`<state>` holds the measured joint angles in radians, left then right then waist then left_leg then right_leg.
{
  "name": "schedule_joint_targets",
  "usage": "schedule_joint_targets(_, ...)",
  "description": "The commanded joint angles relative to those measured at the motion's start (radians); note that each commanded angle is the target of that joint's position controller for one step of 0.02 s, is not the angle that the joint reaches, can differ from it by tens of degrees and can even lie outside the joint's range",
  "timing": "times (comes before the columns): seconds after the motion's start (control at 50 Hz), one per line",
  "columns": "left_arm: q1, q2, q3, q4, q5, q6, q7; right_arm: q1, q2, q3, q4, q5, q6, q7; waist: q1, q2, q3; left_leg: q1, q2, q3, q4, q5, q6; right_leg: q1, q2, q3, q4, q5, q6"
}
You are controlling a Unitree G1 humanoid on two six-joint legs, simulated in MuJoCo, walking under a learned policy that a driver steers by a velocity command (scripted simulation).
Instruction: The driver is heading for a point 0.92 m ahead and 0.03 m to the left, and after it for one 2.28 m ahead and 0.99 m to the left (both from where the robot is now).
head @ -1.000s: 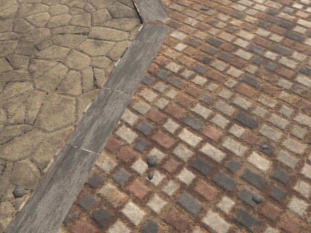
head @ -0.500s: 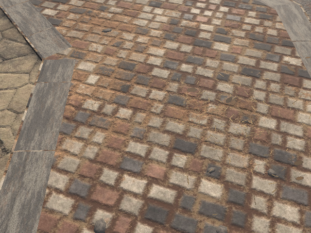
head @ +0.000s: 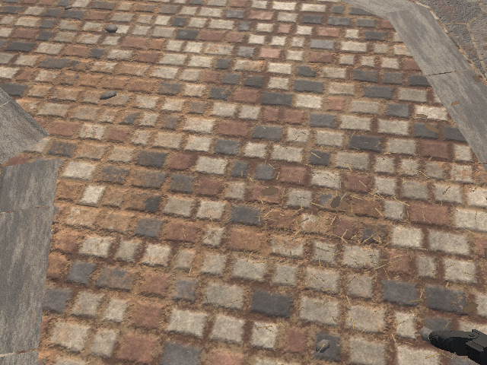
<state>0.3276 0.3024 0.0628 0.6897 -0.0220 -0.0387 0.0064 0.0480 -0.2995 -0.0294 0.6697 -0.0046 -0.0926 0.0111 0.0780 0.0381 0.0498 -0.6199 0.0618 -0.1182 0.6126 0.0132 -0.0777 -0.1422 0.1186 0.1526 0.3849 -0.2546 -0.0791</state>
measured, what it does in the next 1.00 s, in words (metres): walks ahead: left foot, then right foot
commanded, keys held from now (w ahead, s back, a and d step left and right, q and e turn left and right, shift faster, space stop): w+e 0.20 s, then w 0.44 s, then w+q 0.36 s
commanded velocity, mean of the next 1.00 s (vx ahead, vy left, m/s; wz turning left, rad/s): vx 0.50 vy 0.00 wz -0.15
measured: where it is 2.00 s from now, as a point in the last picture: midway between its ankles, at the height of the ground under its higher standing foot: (288, 176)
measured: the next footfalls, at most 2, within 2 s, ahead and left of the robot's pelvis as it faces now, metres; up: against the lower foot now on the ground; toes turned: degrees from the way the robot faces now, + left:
left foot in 0.12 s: +0.24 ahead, +0.15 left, +0.00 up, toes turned -9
right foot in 0.60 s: +0.45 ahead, -0.16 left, +0.00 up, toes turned -15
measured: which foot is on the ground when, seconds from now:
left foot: up 0.00-0.10, down 0.12-0.60, up 0.62-1.00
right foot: down 0.00-0.12, up 0.14-0.58, down 0.60-1.00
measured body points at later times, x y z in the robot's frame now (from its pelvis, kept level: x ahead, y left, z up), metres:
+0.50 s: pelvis +0.27 +0.02 +0.00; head +0.30 +0.01 +0.45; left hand +0.54 +0.19 -0.08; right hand +0.19 -0.26 -0.13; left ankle +0.20 +0.15 -0.74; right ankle +0.39 -0.16 -0.71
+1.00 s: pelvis +0.52 -0.09 +0.00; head +0.54 -0.09 +0.45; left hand +0.59 +0.19 -0.12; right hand +0.66 -0.36 -0.11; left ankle +0.72 +0.05 -0.69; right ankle +0.42 -0.15 -0.74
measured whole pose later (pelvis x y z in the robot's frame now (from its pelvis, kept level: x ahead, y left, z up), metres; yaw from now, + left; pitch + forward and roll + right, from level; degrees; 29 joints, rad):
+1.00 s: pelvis +0.52 -0.09 +0.00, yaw -5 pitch +1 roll -2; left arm 0.33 0.27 0.06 0.81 0.01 -0.09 0.00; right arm 0.15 -0.28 -0.05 0.77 0.02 -0.04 0.03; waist 0.06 0.05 0.02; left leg -0.68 0.09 -0.05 0.71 0.08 0.00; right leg 0.05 0.06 -0.17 0.19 -0.26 -0.05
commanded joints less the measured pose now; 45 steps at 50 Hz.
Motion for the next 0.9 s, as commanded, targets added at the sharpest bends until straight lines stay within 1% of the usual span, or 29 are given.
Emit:
schedule_joint_targets(0.02, 0.023, 0.161, 0.047, -0.041, -0.008, -0.004, 0.009, -0.082, -0.099, -0.029, -0.083, 0.012, -0.025, 0.009, -0.005, -0.133, -0.051, 0.16, -0.062, 0.028, -0.094, 0.024, 0.013, -0.058, -0.223, 0.219, -0.054, 0.114, -0.128)
schedule_joint_targets(0.06, 0.014, 0.158, 0.048, -0.039, -0.004, 0.001, 0.011, -0.05, -0.124, -0.044, -0.077, 0.016, -0.034, 0.012, -0.032, -0.164, -0.053, 0.202, -0.062, 0.021, -0.118, -0.063, 0.044, -0.015, -0.245, 0.279, 0.005, 0.116, -0.112)
schedule_joint_targets(0.08, -0.001, 0.148, 0.046, -0.041, -0.003, 0.004, 0.011, 0.006, -0.132, -0.053, -0.063, 0.017, -0.039, 0.01, -0.066, -0.175, -0.062, 0.273, -0.064, 0.035, -0.15, -0.079, 0.066, -0.02, -0.237, 0.286, 0.046, 0.129, -0.096)
schedule_joint_targets(0.1, -0.003, 0.115, 0.034, -0.045, 0.001, 0.003, 0.009, 0.093, -0.154, -0.068, -0.045, 0.01, -0.043, 0.004, -0.111, -0.167, -0.111, 0.415, -0.043, 0.035, -0.179, -0.082, 0.098, -0.048, -0.194, 0.257, 0.143, 0.154, -0.066)
schedule_joint_targets(0.12, 0.007, 0.049, 0.01, -0.059, 0.013, -0.001, 0.005, 0.23, -0.203, -0.083, -0.035, -0.007, -0.047, -0.005, -0.166, -0.064, -0.241, 0.652, 0.118, -0.116, -0.17, -0.152, 0.165, -0.149, -0.133, 0.177, 0.409, 0.047, -0.027)
schedule_joint_targets(0.14, 0.131, 0.0, -0.008, -0.092, -0.014, -0.008, 0.005, 0.317, -0.281, -0.103, 0.0, -0.019, -0.032, -0.002, -0.115, 0.258, -0.354, 0.946, 0.336, -0.575, -0.268, -0.405, 0.327, -0.491, 0.001, 0.034, 0.723, -0.335, 0.04)
schedule_joint_targets(0.16, 0.131, 0.105, 0.009, -0.07, -0.025, -0.007, 0.01, 0.304, -0.194, -0.087, -0.007, 0.005, -0.026, 0.006, -0.132, 0.191, -0.293, 0.921, 0.358, -0.685, -0.32, -0.631, 0.323, -0.626, -0.081, 0.043, 0.866, -0.318, 0.057)
schedule_joint_targets(0.18, 0.031, 0.161, 0.026, -0.075, -0.019, -0.001, 0.011, 0.266, -0.133, -0.071, -0.016, 0.009, -0.02, 0.002, -0.158, 0.105, -0.173, 0.817, 0.315, -0.531, -0.33, -0.595, 0.28, -0.658, -0.114, 0.029, 0.909, -0.225, 0.066)
schedule_joint_targets(0.2, -0.02, 0.157, 0.028, -0.084, -0.006, 0.004, 0.013, 0.222, -0.112, -0.062, -0.02, 0.001, -0.014, 0.0, -0.147, 0.045, -0.11, 0.715, 0.272, -0.395, -0.337, -0.455, 0.255, -0.634, -0.145, -0.001, 0.901, -0.155, 0.074)
schedule_joint_targets(0.22, -0.058, 0.139, 0.028, -0.095, 0.005, 0.001, 0.01, 0.205, -0.091, -0.054, -0.008, -0.004, -0.011, -0.001, -0.138, 0.035, -0.059, 0.632, 0.23, -0.306, -0.355, -0.337, 0.253, -0.617, -0.167, -0.002, 0.858, -0.106, 0.078)
schedule_joint_targets(0.26, -0.053, 0.092, 0.021, -0.099, -0.004, 0.002, -0.001, 0.2, -0.071, -0.047, 0.012, -0.01, -0.016, -0.001, -0.108, 0.076, -0.038, 0.543, 0.177, -0.185, -0.4, -0.222, 0.249, -0.544, -0.194, -0.017, 0.793, -0.065, 0.075)
schedule_joint_targets(0.28, -0.051, 0.07, 0.015, -0.096, -0.005, 0.004, -0.003, 0.207, -0.07, -0.047, 0.024, -0.005, -0.02, 0.0, -0.103, 0.077, -0.037, 0.529, 0.171, -0.148, -0.416, -0.181, 0.261, -0.533, -0.193, -0.029, 0.76, -0.067, 0.077)
schedule_joint_targets(0.34, -0.115, 0.036, -0.002, -0.116, 0.008, 0.002, -0.008, 0.222, -0.111, -0.059, 0.057, 0.007, -0.025, 0.002, -0.103, 0.049, -0.018, 0.525, 0.184, -0.075, -0.456, -0.058, 0.297, -0.558, -0.202, -0.047, 0.602, -0.014, 0.088)
schedule_joint_targets(0.42, -0.226, 0.015, -0.021, -0.133, 0.012, -0.021, -0.03, 0.238, -0.148, -0.063, 0.089, 0.021, -0.012, 0.001, -0.135, 0.033, -0.009, 0.524, 0.152, 0.042, -0.468, 0.026, 0.276, -0.486, -0.204, -0.114, 0.347, 0.183, 0.085)
schedule_joint_targets(0.48, -0.313, 0.022, -0.021, -0.157, 0.003, -0.03, -0.042, 0.301, -0.17, -0.065, 0.126, 0.031, 0.001, 0.001, -0.162, 0.039, 0.003, 0.557, 0.17, 0.06, -0.458, 0.036, 0.259, -0.433, -0.182, -0.143, 0.238, 0.226, 0.073)
schedule_joint_targets(0.52, -0.339, 0.041, -0.015, -0.171, 0.001, -0.032, -0.047, 0.321, -0.182, -0.068, 0.146, 0.038, 0.012, 0.0, -0.152, 0.05, 0.011, 0.609, 0.199, 0.057, -0.435, 0.076, 0.245, -0.418, -0.171, -0.146, 0.189, 0.184, 0.047)
schedule_joint_targets(0.56, -0.288, 0.07, 0.0, -0.162, 0.006, -0.032, -0.048, 0.313, -0.199, -0.071, 0.156, 0.042, 0.024, -0.005, -0.1, 0.058, -0.022, 0.638, 0.202, 0.08, -0.347, 0.261, 0.222, -0.305, -0.139, -0.172, 0.138, 0.146, 0.012)
schedule_joint_targets(0.58, -0.181, 0.099, 0.019, -0.129, 0.012, -0.031, -0.043, 0.303, -0.195, -0.067, 0.158, 0.044, 0.028, -0.008, -0.035, 0.046, -0.089, 0.615, 0.169, 0.123, -0.215, 0.4, 0.199, -0.139, -0.111, -0.197, 0.099, 0.17, -0.014)
schedule_joint_targets(0.6, -0.032, 0.146, 0.044, -0.085, 0.015, -0.025, -0.033, 0.309, -0.168, -0.055, 0.153, 0.034, 0.028, -0.012, 0.032, 0.027, -0.185, 0.513, 0.123, 0.163, -0.024, 0.38, 0.166, 0.092, -0.127, -0.177, 0.112, 0.183, -0.043)
schedule_joint_targets(0.62, 0.12, 0.234, 0.064, -0.064, 0.03, -0.015, -0.017, 0.329, -0.089, -0.025, 0.115, 0.003, 0.02, -0.013, 0.065, -0.146, -0.329, 0.228, 0.038, 0.204, 0.334, 0.013, 0.112, 0.414, -0.364, 0.144, 0.118, 0.156, -0.132)
schedule_joint_targets(0.64, 0.124, 0.262, 0.061, -0.062, 0.025, -0.016, -0.022, 0.404, -0.036, -0.006, 0.109, 0.009, 0.0, -0.007, 0.012, -0.323, -0.431, -0.018, -0.094, 0.088, 0.576, -0.601, 0.085, 0.535, -0.516, 0.563, -0.035, -0.019, -0.253)
schedule_joint_targets(0.66, 0.083, 0.169, 0.037, -0.063, 0.017, -0.022, -0.025, 0.333, -0.14, -0.033, 0.112, 0.037, -0.008, 0.0, 0.034, -0.208, -0.317, -0.125, -0.034, 0.014, 0.665, -0.577, 0.094, 0.452, -0.491, 0.496, -0.071, -0.114, -0.216)
schedule_joint_targets(0.68, 0.024, 0.137, 0.026, -0.063, 0.013, -0.028, -0.026, 0.266, -0.155, -0.039, 0.093, 0.053, -0.012, 0.004, 0.016, -0.178, -0.187, -0.151, 0.007, 0.034, 0.644, -0.479, 0.107, 0.32, -0.456, 0.336, -0.09, -0.06, -0.181)
schedule_joint_targets(0.7, -0.033, 0.11, 0.018, -0.061, 0.018, -0.033, -0.029, 0.237, -0.137, -0.038, 0.096, 0.043, -0.011, -0.001, -0.015, -0.116, -0.129, -0.114, 0.044, 0.045, 0.598, -0.395, 0.104, 0.203, -0.41, 0.235, -0.117, 0.017, -0.156)
schedule_joint_targets(0.72, -0.072, 0.084, 0.012, -0.059, 0.026, -0.041, -0.033, 0.238, -0.128, -0.042, 0.1, 0.031, -0.002, -0.003, -0.044, -0.123, -0.087, -0.074, 0.068, 0.039, 0.553, -0.334, 0.097, 0.117, -0.379, 0.159, -0.151, 0.101, -0.145)
schedule_joint_targets(0.74, -0.096, 0.069, 0.009, -0.055, 0.033, -0.049, -0.034, 0.266, -0.112, -0.041, 0.112, 0.032, 0.011, -0.001, -0.072, -0.137, -0.081, -0.015, 0.081, 0.028, 0.541, -0.29, 0.09, 0.057, -0.359, 0.1, -0.185, 0.146, -0.137)
schedule_joint_targets(0.78, -0.105, 0.069, 0.015, -0.032, 0.034, -0.071, -0.032, 0.288, -0.074, -0.037, 0.122, 0.034, 0.035, -0.004, -0.094, -0.126, -0.067, 0.013, 0.076, 0.02, 0.522, -0.242, 0.073, 0.001, -0.355, 0.015, -0.23, 0.238, -0.143)
schedule_joint_targets(0.84, -0.087, 0.083, 0.022, 0.006, 0.043, -0.081, -0.021, 0.219, -0.063, -0.039, 0.098, 0.03, 0.047, -0.008, -0.086, -0.096, -0.019, -0.065, 0.062, -0.016, 0.415, -0.118, 0.054, 0.006, -0.35, -0.089, -0.26, 0.318, -0.134)
schedule_joint_targets(0.9, -0.085, 0.098, 0.024, 0.027, 0.039, -0.079, -0.01, 0.151, -0.048, -0.034, 0.077, 0.025, 0.038, 0.006, -0.066, -0.088, 0.001, -0.054, 0.045, 0.012, 0.231, 0.047, 0.058, 0.026, -0.326, -0.19, -0.275, 0.339, -0.103)
Velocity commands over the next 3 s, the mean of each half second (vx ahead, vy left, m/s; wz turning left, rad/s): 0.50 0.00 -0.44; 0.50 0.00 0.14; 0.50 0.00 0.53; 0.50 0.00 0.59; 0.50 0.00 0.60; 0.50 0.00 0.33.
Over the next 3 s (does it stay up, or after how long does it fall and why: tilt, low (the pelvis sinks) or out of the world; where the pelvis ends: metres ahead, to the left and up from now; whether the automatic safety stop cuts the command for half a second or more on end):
stays up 1.49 0.32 0.00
